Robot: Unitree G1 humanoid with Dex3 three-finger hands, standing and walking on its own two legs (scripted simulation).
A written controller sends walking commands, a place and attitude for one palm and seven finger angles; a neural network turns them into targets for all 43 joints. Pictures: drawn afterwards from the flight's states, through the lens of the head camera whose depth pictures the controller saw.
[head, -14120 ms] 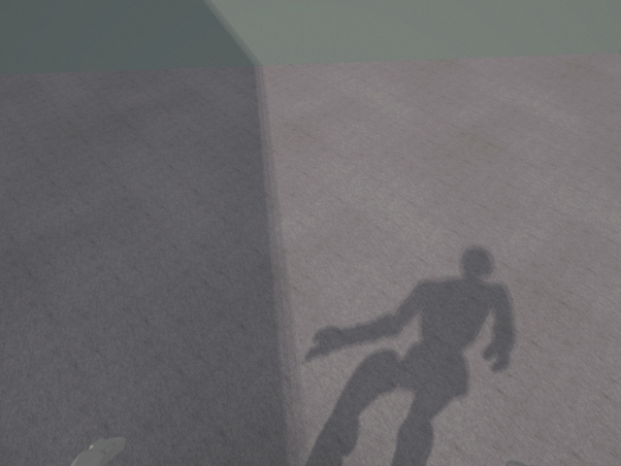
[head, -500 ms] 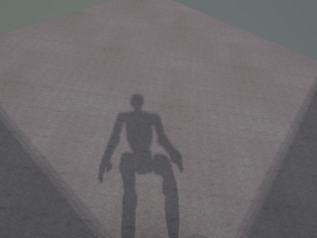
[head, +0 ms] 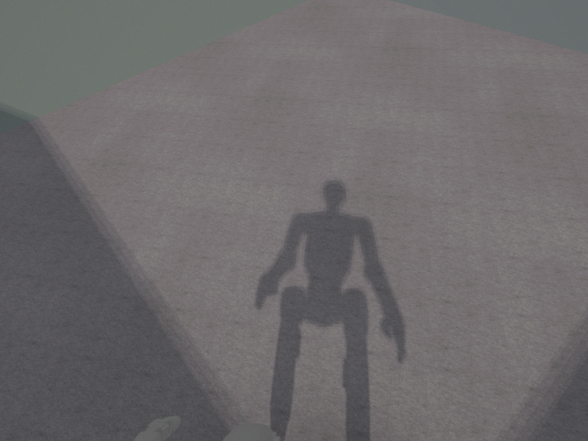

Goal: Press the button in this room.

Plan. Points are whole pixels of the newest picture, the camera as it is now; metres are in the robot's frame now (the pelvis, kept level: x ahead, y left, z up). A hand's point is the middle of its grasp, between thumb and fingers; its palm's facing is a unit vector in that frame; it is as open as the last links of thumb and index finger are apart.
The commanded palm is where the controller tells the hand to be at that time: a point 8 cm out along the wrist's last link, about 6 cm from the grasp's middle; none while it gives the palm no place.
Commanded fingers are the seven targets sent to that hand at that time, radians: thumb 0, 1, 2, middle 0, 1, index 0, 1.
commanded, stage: turn or walk to find it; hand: left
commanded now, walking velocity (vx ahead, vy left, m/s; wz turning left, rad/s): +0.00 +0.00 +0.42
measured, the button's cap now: out of the picture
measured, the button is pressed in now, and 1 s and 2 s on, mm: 0 0 0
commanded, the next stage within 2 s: stand and wait in 1.66 s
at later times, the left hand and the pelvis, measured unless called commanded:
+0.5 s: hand out of the picture -0.07 +0.26 -0.19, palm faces +0.29 -0.93 -0.23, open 7.4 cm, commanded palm none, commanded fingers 0.00 0.90 0.90 -0.20 -0.30 -0.20 -0.30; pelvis -0.03 +0.05 +0.00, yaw +12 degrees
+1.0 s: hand out of the picture +0.01 +0.22 -0.14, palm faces +0.37 -0.89 -0.28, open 7.4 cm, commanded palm none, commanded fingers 0.00 0.90 0.90 -0.20 -0.30 -0.20 -0.30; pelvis -0.05 +0.00 -0.01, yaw +24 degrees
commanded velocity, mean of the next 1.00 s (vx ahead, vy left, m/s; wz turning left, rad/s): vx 0.00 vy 0.00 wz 0.42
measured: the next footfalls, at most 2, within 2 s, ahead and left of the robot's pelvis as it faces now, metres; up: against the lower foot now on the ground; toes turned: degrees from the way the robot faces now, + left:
left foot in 0.38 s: -0.02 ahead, +0.15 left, +0.00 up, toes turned +15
right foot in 0.94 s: +0.04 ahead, -0.08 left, +0.00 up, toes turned +20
